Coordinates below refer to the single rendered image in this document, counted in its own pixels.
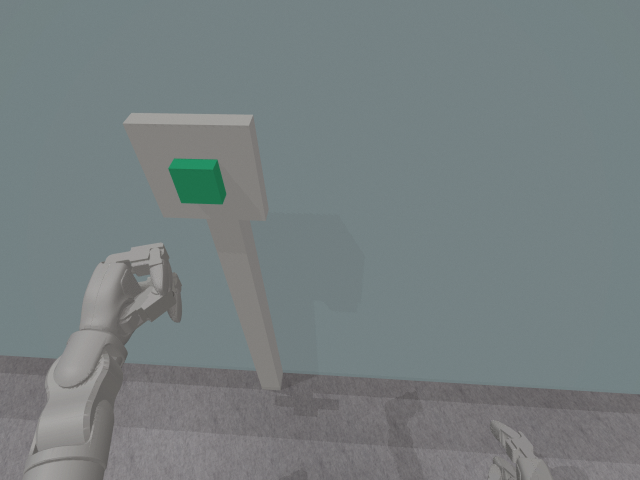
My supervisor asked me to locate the left robot hand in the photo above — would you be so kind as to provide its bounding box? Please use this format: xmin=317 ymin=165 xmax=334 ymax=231
xmin=79 ymin=242 xmax=182 ymax=345

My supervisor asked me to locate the panel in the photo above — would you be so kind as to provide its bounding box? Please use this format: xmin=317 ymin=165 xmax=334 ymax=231
xmin=123 ymin=113 xmax=283 ymax=390

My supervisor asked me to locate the right robot hand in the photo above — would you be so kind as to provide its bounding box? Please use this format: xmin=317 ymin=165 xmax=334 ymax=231
xmin=488 ymin=420 xmax=554 ymax=480

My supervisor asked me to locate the button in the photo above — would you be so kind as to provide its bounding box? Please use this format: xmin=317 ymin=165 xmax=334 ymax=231
xmin=168 ymin=159 xmax=226 ymax=204

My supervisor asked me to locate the left robot forearm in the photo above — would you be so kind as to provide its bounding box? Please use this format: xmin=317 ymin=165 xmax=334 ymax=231
xmin=22 ymin=329 xmax=128 ymax=480

